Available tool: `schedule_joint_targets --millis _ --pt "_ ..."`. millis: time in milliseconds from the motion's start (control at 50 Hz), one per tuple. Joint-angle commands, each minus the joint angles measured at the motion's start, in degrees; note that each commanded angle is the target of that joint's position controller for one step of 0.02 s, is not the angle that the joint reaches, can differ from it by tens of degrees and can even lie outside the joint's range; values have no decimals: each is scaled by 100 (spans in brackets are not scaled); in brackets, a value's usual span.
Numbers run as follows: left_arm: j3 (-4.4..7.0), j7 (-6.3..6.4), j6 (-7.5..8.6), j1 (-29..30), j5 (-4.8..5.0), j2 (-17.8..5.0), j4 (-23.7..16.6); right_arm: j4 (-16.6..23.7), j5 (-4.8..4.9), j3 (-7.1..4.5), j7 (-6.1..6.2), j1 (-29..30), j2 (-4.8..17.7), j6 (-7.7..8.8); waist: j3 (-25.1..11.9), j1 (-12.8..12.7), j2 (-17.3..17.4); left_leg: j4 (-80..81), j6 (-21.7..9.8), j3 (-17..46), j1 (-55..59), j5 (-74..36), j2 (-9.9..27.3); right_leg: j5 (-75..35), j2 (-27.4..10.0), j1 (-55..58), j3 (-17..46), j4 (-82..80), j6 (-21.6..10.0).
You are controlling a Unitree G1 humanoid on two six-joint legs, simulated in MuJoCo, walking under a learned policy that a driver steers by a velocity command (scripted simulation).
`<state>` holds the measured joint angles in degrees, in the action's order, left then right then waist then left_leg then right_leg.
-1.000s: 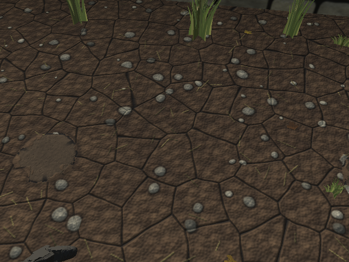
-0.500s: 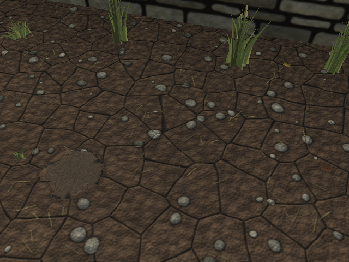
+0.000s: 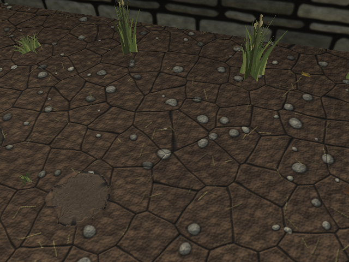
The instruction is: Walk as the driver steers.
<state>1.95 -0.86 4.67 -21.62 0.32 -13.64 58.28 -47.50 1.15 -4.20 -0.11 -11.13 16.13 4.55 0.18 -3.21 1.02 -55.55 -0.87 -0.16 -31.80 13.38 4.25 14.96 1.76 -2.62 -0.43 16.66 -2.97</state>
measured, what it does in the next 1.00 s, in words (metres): walks ahead, turning right: left foot, then right foot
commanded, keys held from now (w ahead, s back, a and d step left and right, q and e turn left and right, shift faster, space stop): w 0.28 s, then w+e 0.50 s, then no key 0.22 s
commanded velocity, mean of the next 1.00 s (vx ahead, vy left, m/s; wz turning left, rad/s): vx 0.44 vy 0.00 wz -0.25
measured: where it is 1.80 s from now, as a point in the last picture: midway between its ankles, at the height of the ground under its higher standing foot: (198, 226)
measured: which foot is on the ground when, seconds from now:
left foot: up 0.00-0.22, down 0.24-0.82, up 0.84-1.00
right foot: down 0.00-0.26, up 0.28-0.78, down 0.80-1.00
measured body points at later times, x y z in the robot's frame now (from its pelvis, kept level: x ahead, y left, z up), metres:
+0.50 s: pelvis +0.26 +0.08 +0.00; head +0.28 +0.08 +0.45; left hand +0.38 +0.35 -0.13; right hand +0.30 -0.20 -0.13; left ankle +0.27 +0.16 -0.75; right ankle +0.35 -0.10 -0.66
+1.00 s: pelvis +0.53 -0.01 -0.01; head +0.57 -0.03 +0.44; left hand +0.73 +0.20 -0.12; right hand +0.56 -0.32 -0.13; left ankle +0.56 +0.15 -0.66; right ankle +0.55 -0.09 -0.75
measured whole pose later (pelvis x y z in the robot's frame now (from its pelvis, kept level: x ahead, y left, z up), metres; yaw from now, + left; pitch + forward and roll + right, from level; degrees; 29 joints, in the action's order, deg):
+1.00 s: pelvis +0.53 -0.01 -0.01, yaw -18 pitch +2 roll +0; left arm 3.5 -1.4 3.0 -9.9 -0.4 -14.9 44.8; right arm -48.7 0.6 -3.3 0.9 -9.2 17.3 4.3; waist 4.2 -0.3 1.3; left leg -65.7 1.7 1.7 -30.9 22.4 5.4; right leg 8.0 4.8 -16.8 -1.9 23.2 -5.8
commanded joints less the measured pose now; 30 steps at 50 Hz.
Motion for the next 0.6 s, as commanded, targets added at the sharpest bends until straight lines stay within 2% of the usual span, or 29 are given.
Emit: schedule_joint_targets --millis 20,60,100,160,200,220,240,260,280,300,320,340,360,380,400,440,480,520,600 --pt "162 123 -3 7 -12 -1003 -259 604 -21 75 -59 927 -3 74 461 -89 -491 1215 156 -69 -776 -743 69 -1664 -1296 123 925 -908 -830" --pt "183 147 -7 -96 8 -1098 -239 697 15 106 -95 1243 18 81 529 -162 -591 1886 182 -178 -337 -1222 -70 -1467 -1251 -156 724 -1017 -792" --pt "198 145 -4 -267 64 -1101 -163 783 45 109 -131 1466 110 75 641 -191 -636 2177 126 -149 -127 -1482 -116 -1386 -1400 -166 713 -1088 -794" --pt "239 149 -30 -260 111 -1101 -113 876 49 67 -187 1548 311 91 677 -6 -613 2491 -126 -14 -37 -1366 -120 -1879 -1654 316 651 -862 -658" --pt "286 149 -75 -124 89 -1210 -158 763 21 -49 -183 1040 558 99 248 367 -698 2526 -334 -180 806 -1071 -353 -3541 -1625 538 470 -114 -509" --pt "270 152 -118 -70 62 -1159 -182 518 15 -169 -149 242 740 82 -246 780 -667 2529 -488 -311 1843 -979 -523 -4311 -1409 376 272 839 -378" --pt "206 160 -146 -60 -8 -1023 -265 245 11 -282 -94 -796 977 55 -909 1220 -491 2403 -710 93 3390 -793 -156 -3734 -1136 -482 110 2238 -192" --pt "1 116 -69 -746 -34 -306 -370 90 -114 -402 -79 -1463 1555 25 -1864 1006 929 2775 -1561 2693 5533 563 1368 -1212 -215 -2647 -131 4636 182" --pt "0 78 74 -660 51 -374 -308 53 -63 -269 -113 -1495 1178 23 -2184 1009 1340 3975 -1737 4501 5496 1587 1811 1671 101 -3383 634 5640 147" --pt "159 44 163 -102 246 -932 -507 101 -39 -154 -121 -949 872 59 -1146 928 973 4145 -1407 3836 4657 1936 1688 1425 -254 -3936 778 6045 3" --pt "176 60 192 312 300 -1004 -632 198 -57 -94 -118 -441 694 87 -546 766 598 4265 -1229 2978 3754 1464 1512 901 -559 -3903 619 5889 -85" --pt "196 97 166 431 220 -938 -641 210 -112 -45 -140 -78 524 126 -194 563 311 4446 -1121 2278 2958 808 1298 460 -792 -3647 558 5536 -77" --pt "232 128 74 283 163 -844 -582 207 -167 -4 -157 157 367 189 -106 333 438 4595 -987 1714 2465 333 1075 169 -984 -3244 633 5225 -74" --pt "225 136 -28 117 153 -698 -520 160 -182 1 -171 266 305 221 -65 210 512 4748 -947 1365 2132 123 954 41 -1039 -2942 660 5095 -44" --pt "218 141 -110 46 157 -572 -490 99 -182 -2 -169 245 292 256 -21 162 487 4862 -973 1081 1940 -90 909 -34 -1041 -2857 650 5031 -8" --pt "247 165 -210 255 151 -558 -605 -27 -212 -35 -124 120 421 301 166 135 363 5048 -1033 664 1841 -413 910 -422 -1023 -3180 739 4791 75" --pt "279 167 -220 590 120 -585 -747 -135 -241 -59 -50 -58 509 304 297 205 223 5104 -1039 370 2042 -702 927 -1007 -963 -3651 901 4282 142" --pt "296 113 -168 827 86 -574 -839 -187 -240 -53 12 -148 549 292 319 260 168 5117 -961 5 2228 -1004 863 -1680 -863 -3769 862 3655 181" --pt "202 -35 -115 1601 52 -395 -1140 -291 -186 -54 108 -414 675 234 508 553 20 5177 -819 -600 2552 -1333 838 -2354 -793 -3669 325 2547 179"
